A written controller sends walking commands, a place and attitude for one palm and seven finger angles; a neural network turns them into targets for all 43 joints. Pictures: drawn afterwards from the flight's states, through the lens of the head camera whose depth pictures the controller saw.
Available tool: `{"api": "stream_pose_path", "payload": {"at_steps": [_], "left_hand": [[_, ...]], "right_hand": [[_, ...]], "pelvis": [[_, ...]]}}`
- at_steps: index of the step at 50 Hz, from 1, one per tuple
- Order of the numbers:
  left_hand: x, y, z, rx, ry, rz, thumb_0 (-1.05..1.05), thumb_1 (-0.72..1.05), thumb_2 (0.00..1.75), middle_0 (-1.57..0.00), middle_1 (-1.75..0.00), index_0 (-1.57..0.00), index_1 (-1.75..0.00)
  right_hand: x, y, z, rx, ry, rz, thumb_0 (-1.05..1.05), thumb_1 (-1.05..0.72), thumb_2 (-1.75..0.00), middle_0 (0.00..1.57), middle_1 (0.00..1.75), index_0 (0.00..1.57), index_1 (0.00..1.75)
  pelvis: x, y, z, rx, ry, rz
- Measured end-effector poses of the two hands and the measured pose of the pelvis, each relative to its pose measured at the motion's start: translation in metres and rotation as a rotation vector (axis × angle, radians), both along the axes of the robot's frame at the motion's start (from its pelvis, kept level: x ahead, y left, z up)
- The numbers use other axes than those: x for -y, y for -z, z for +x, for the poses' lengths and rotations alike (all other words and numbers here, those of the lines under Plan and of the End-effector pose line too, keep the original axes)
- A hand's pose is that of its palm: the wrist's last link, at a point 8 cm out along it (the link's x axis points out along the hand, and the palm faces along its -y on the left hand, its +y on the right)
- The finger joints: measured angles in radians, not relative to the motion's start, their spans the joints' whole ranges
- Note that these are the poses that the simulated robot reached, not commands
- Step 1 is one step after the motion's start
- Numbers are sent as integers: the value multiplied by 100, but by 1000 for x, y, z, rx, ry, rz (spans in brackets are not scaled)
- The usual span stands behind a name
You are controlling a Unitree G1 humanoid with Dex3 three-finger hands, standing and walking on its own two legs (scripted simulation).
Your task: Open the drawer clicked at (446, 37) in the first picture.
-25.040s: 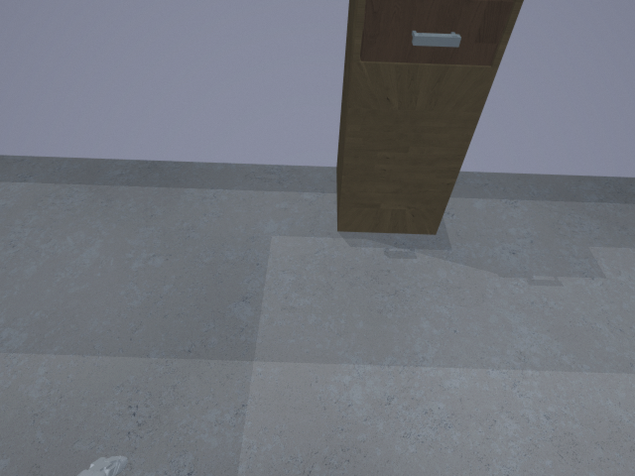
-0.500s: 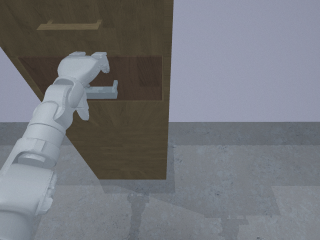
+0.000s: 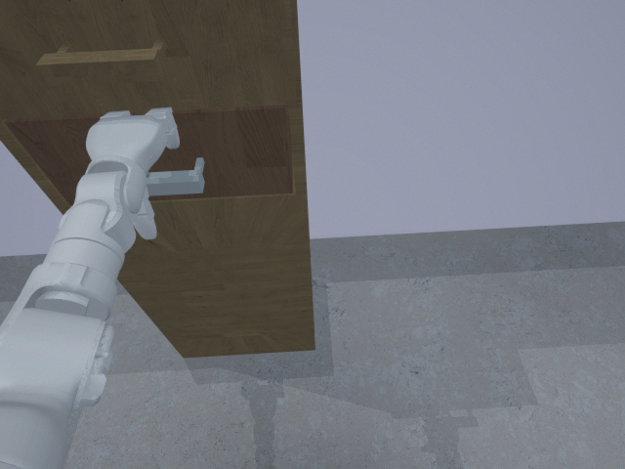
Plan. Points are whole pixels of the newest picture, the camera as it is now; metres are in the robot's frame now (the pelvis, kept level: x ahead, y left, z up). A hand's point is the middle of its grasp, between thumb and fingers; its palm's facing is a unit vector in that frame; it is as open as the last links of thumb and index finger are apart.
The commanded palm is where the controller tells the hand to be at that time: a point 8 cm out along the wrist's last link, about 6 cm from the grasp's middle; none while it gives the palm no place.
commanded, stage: lower the fingers behind the handle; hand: left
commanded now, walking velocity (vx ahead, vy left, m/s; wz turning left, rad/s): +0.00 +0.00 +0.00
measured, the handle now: (162, 174) +0.52 +0.22 +0.08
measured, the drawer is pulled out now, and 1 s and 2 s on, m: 0.00 0.00 0.00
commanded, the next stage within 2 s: close the thumb around the handle in 1.12 s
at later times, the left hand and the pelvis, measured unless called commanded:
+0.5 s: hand (149, 185) +0.48 +0.22 +0.10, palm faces +0.03 -0.01 -1.00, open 13.5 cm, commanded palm +0.46 +0.23 +0.13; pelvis +0.01 +0.00 -0.01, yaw +1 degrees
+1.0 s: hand (158, 199) +0.48 +0.22 +0.07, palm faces +0.05 -0.01 -1.00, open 13.6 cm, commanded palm +0.45 +0.23 +0.12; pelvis +0.01 +0.01 -0.01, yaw +0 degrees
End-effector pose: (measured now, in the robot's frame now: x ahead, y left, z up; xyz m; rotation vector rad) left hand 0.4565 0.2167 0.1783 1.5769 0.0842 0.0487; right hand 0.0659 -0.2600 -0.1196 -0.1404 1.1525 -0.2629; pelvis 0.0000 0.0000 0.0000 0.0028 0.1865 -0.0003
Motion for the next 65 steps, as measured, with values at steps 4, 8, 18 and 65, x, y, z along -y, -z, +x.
{"api": "stream_pose_path", "payload": {"at_steps": [4, 8, 18, 65], "left_hand": [[-10, 20, -5, -65, -4, 1, 0, -49, 30, -33, -120, -33, -123], [-12, 32, -10, -61, 52, -4, 0, -49, 30, -32, -120, -33, -121], [-11, 29, 0, 58, 64, -11, 0, -49, 30, -35, -123, -34, -122], [-10, 61, -2, -43, 15, -4, 0, -47, 30, -32, -120, -33, -122]], "right_hand": [[13, -2, -14, -24, 17, -34, 1, -90, -90, 20, 30, 20, 30], [23, -4, -24, -59, 23, -69, 1, -90, -90, 20, 30, 20, 30], [19, 4, -24, -102, 10, -52, 1, -90, -90, 20, 30, 20, 30], [1, 5, -15, -50, 25, -23, 1, -90, -90, 20, 30, 20, 30]], "pelvis": [[3, 1, -2, -3, 0, 0], [5, 2, -2, -13, -7, -4], [2, 6, 4, -54, -19, -12], [-3, 7, 3, -52, 0, -9]]}}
